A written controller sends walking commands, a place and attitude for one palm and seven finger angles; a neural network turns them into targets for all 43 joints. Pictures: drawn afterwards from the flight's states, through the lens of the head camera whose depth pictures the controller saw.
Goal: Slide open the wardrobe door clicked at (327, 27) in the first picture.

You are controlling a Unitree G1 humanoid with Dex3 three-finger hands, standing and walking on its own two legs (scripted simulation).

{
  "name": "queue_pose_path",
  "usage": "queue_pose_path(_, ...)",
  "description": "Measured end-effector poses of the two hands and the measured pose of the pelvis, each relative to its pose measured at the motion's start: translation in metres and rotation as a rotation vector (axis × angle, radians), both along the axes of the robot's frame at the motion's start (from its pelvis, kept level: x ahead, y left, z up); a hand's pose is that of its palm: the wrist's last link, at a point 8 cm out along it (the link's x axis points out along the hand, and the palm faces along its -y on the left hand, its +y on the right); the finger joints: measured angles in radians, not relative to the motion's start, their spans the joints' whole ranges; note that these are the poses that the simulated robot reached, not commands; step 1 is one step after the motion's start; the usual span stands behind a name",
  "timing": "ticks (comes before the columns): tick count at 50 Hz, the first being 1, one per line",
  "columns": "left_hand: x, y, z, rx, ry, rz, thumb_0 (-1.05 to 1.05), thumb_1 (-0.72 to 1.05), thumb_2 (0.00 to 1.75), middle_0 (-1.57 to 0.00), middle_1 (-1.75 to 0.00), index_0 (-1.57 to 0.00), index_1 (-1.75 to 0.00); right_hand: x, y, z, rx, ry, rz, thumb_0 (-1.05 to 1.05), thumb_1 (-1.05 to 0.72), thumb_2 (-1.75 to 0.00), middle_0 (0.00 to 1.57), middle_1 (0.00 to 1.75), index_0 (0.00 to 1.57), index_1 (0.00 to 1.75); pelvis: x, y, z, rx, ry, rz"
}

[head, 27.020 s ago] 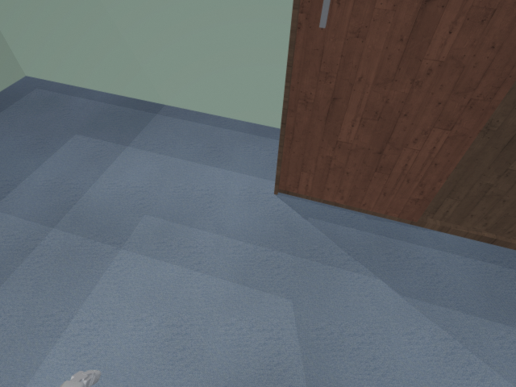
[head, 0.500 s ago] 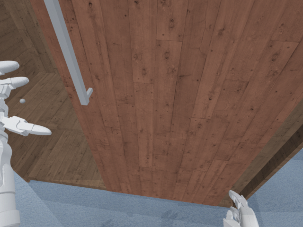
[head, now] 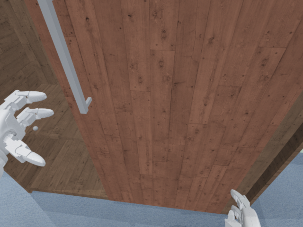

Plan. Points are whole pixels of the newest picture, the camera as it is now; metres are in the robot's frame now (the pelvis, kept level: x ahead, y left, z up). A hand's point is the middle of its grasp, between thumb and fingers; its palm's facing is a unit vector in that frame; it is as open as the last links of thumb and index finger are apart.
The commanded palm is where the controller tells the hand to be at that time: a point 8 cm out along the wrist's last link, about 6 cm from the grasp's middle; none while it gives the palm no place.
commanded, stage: draw the hand back to the body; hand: left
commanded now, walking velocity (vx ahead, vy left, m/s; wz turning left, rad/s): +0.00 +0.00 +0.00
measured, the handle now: (71, 62) +0.42 +0.25 +0.26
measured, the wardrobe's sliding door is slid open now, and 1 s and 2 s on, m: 0.56 0.56 0.56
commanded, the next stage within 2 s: step back with the hand held close in 1.36 s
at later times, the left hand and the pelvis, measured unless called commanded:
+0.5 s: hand (22, 146) +0.21 +0.29 +0.18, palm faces +0.50 -0.81 -0.29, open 13.5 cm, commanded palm +0.17 +0.32 +0.19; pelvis +0.00 +0.00 +0.00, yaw +0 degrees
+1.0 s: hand (36, 153) +0.21 +0.27 +0.16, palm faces +0.43 -0.83 -0.35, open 8.6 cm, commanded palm +0.16 +0.30 +0.18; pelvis +0.01 +0.01 +0.01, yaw -2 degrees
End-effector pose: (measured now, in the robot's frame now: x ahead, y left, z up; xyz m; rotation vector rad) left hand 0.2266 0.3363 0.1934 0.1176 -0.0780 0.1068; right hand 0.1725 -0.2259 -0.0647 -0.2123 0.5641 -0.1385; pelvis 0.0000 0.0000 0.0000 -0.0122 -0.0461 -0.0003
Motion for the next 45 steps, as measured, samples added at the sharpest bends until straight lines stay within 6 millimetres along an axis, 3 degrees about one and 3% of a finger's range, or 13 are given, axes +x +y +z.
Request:
queue_pose_path(7, -0.021, 0.004, 0.01, -0.02, -0.032, -0.012, -0.01, -0.55, 0.2, -0.26, -1.15, -0.25, -1.15, 0.016, 0.001, 0.016, 0.025, -0.087, 0.038, 0.01, -0.9, -0.89, 0.21, 0.3, 0.2, 0.3, 0.004, -0.002, 0.001, -0.002, -0.007, -0.004)
queue_pose_path(15, -0.037, -0.003, -0.01, -0.037, 0.018, 0.014, -0.01, -0.52, 0.22, -0.25, -1.13, -0.25, -1.13, 0.026, 0.005, 0.021, 0.007, -0.108, 0.077, 0.01, -0.9, -0.89, 0.21, 0.3, 0.2, 0.3, 0.002, -0.002, 0.0, -0.003, -0.017, 0.011)
queue_pose_path(18, -0.042, -0.005, -0.005, 0.119, -0.021, 0.166, -0.01, -0.47, 0.24, -0.25, -1.1, -0.25, -1.1, 0.026, 0.007, 0.022, -0.012, -0.105, 0.101, 0.01, -0.9, -0.89, 0.21, 0.3, 0.2, 0.3, 0.0, -0.003, 0.001, -0.007, -0.019, 0.008)
queue_pose_path(22, -0.054, -0.006, -0.004, 0.21, -0.097, 0.341, -0.01, -0.36, 0.29, -0.25, -1.04, -0.25, -1.04, 0.02, 0.009, 0.016, -0.014, -0.059, 0.101, 0.01, -0.9, -0.89, 0.21, 0.3, 0.2, 0.3, -0.002, -0.001, 0.003, -0.004, -0.014, -0.002)
queue_pose_path(26, -0.062, -0.011, -0.004, 0.246, -0.138, 0.406, -0.01, -0.23, 0.36, -0.24, -0.96, -0.24, -0.97, 0.01, 0.01, 0.003, -0.016, 0.013, 0.088, 0.01, -0.9, -0.89, 0.21, 0.3, 0.2, 0.3, 0.0, 0.002, 0.004, 0.001, -0.016, -0.006)
queue_pose_path(34, -0.059, -0.02, -0.006, 0.279, -0.145, 0.392, -0.01, 0.04, 0.49, -0.24, -0.8, -0.23, -0.8, -0.003, 0.011, -0.011, -0.008, 0.102, 0.053, 0.01, -0.9, -0.89, 0.21, 0.3, 0.2, 0.3, 0.006, 0.007, 0.005, 0.009, -0.03, -0.013)
queue_pose_path(45, -0.058, -0.028, -0.012, 0.295, -0.109, 0.337, 0.0, 0.44, 0.68, -0.22, -0.57, -0.22, -0.57, 0.006, 0.009, -0.001, -0.008, 0.077, 0.028, 0.01, -0.9, -0.89, 0.21, 0.3, 0.2, 0.3, 0.011, 0.01, 0.007, 0.008, -0.035, -0.029)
